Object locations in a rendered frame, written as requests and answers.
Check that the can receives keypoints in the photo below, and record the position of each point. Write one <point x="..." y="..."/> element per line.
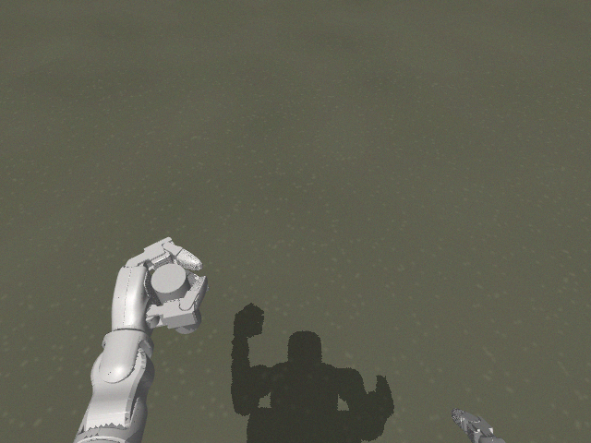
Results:
<point x="170" y="282"/>

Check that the left robot arm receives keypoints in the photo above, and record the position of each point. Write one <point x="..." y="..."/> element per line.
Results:
<point x="121" y="378"/>

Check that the right robot hand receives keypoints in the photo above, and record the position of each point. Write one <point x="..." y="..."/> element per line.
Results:
<point x="477" y="429"/>

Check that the left robot hand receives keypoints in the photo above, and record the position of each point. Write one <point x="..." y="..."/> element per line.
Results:
<point x="135" y="303"/>

